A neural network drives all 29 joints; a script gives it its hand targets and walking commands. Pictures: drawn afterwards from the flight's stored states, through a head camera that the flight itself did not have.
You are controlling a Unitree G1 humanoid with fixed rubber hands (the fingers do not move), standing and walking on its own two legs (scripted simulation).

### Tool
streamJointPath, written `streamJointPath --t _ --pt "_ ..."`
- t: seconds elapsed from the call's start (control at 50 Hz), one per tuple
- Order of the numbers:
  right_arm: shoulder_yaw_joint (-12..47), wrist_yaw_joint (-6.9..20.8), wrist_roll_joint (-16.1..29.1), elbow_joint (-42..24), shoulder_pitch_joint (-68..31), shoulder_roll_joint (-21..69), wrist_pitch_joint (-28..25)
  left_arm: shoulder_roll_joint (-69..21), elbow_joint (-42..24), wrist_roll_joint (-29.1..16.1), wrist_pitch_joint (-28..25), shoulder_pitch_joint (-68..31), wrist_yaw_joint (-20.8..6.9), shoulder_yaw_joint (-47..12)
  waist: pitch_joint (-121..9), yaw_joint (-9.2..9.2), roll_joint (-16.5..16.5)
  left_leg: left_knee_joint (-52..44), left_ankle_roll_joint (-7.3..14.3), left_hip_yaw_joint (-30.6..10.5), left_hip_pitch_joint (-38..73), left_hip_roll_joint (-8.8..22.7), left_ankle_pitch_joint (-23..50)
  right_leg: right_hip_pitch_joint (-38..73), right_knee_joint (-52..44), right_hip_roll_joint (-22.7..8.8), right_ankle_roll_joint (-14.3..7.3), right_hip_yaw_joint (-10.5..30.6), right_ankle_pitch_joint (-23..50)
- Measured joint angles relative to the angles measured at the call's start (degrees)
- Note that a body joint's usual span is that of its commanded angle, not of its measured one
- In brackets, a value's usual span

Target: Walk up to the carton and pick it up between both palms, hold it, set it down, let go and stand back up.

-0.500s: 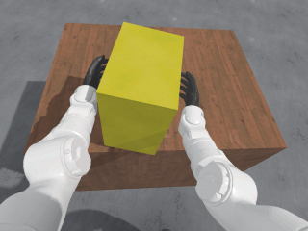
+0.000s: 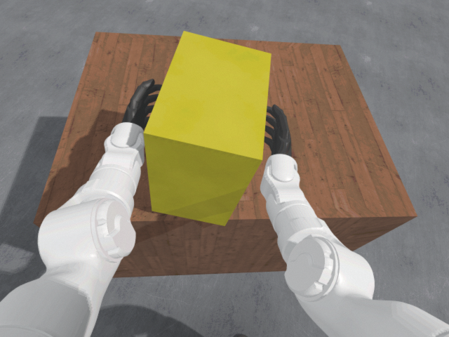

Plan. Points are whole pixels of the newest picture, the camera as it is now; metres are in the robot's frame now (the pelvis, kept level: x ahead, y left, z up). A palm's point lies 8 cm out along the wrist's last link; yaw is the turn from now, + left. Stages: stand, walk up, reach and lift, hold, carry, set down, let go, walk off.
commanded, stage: reach and lift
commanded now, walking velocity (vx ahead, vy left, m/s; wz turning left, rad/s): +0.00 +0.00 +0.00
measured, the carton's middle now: (206, 139) +0.48 -0.01 +0.01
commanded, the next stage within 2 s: none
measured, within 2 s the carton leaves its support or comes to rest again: leaves its support in 1.08 s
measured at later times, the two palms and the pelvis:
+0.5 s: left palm (137, 122) +0.47 +0.12 +0.07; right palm (280, 151) +0.40 -0.13 +0.06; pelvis +0.00 +0.00 +0.00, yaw +0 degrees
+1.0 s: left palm (140, 142) +0.44 +0.12 +0.06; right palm (283, 160) +0.39 -0.13 +0.06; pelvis -0.01 +0.00 +0.00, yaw +0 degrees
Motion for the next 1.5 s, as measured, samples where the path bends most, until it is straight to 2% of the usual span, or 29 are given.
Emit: streamJointPath --t 0.4,0.8,1.18,1.26,1.5 --pt "0.0 -0.7 0.2 0.0 0.5 0.0 -0.2 -0.7 -0.3 0.0 0.3 0.2 0.5 0.1 -0.3 0.15 0.0 0.0 0.0 0.0 0.0 0.0 0.0 0.0 0.0 0.0 -0.1 0.0 0.0" --pt "0.0 -1.2 3.8 -0.3 1.8 0.0 -0.9 -3.1 -2.3 -0.5 0.3 1.8 2.0 0.1 -1.2 1.09 0.9 -0.7 0.0 0.0 0.0 0.0 0.7 0.1 -0.8 0.0 -0.1 0.0 0.8" --pt "1.4 1.2 5.8 -2.3 3.2 0.0 3.5 -5.5 -4.0 -7.4 0.3 8.5 4.7 -1.4 -4.3 1.27 1.2 -1.2 0.0 0.0 0.0 0.0 2.5 0.1 -1.3 0.0 -0.1 0.0 2.5" --pt "2.4 1.3 6.7 -4.0 3.2 0.0 5.3 -5.5 -4.8 -8.0 1.7 7.9 4.7 -2.3 -4.9 1.27 1.0 -1.3 0.0 0.0 0.8 0.0 2.8 0.8 -1.3 0.0 -0.1 0.0 2.8" --pt "3.1 1.8 10.7 -7.9 3.2 0.0 13.2 -6.3 -8.5 -8.0 10.9 6.4 5.0 -3.2 -2.5 1.27 -0.3 -2.8 0.0 0.0 6.5 0.0 3.7 5.7 -1.3 0.0 -0.4 0.0 2.9"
